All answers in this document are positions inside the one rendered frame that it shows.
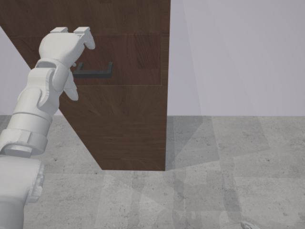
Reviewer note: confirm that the robot left hand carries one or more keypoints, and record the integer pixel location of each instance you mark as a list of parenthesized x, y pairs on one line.
[(67, 48)]

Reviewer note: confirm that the robot left forearm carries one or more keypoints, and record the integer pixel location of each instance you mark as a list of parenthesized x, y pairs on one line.
[(26, 133)]

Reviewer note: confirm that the robot left upper arm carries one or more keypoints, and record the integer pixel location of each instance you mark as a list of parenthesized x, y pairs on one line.
[(21, 181)]

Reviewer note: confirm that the cabinet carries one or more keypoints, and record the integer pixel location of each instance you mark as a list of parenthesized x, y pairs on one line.
[(122, 126)]

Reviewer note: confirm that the handle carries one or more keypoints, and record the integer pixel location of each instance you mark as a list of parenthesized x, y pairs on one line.
[(79, 73)]

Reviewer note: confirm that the drawer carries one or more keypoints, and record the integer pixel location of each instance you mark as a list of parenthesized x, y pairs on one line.
[(136, 57)]

